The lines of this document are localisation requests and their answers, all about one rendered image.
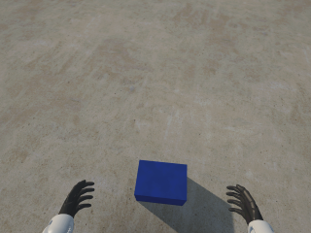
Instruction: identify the left robot hand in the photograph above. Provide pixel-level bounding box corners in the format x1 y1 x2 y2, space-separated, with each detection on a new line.
58 180 95 218

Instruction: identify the right robot hand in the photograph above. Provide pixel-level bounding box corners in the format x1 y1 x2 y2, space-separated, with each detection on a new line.
226 184 263 226

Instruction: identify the robot left forearm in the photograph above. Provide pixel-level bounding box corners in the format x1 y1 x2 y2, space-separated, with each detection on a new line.
42 214 74 233

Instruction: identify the robot right forearm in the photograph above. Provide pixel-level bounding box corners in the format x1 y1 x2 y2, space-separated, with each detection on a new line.
248 219 274 233

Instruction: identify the carton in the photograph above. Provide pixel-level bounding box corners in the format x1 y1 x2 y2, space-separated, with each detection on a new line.
134 159 188 206

